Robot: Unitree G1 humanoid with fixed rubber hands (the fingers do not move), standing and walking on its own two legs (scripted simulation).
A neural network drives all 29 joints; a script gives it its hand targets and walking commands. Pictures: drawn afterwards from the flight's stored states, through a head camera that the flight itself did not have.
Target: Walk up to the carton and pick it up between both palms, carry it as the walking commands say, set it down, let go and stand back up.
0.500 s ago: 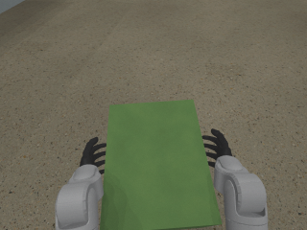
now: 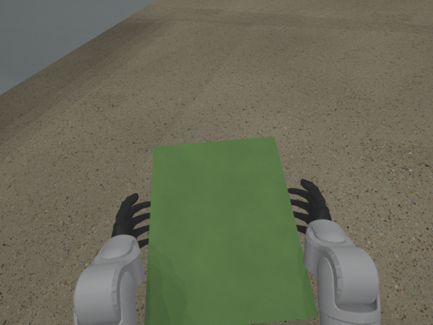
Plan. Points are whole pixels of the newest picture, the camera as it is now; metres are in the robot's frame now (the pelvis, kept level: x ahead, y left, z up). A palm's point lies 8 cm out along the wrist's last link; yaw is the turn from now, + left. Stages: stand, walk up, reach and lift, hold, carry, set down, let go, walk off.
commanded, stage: carry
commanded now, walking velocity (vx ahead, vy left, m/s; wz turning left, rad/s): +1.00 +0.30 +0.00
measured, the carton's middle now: (222, 234) +0.30 +0.01 +0.03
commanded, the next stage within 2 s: none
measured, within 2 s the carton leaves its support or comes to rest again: neither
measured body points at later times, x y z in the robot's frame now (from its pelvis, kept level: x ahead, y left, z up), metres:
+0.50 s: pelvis +0.42 +0.07 -0.02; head +0.43 +0.04 +0.43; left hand +0.71 +0.19 +0.09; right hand +0.68 -0.12 +0.08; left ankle +0.33 +0.17 -0.75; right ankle +0.51 -0.01 -0.75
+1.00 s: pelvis +0.83 +0.13 -0.03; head +0.89 +0.12 +0.41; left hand +1.14 +0.25 +0.04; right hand +1.10 -0.05 +0.05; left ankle +0.97 +0.23 -0.75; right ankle +0.61 +0.03 -0.67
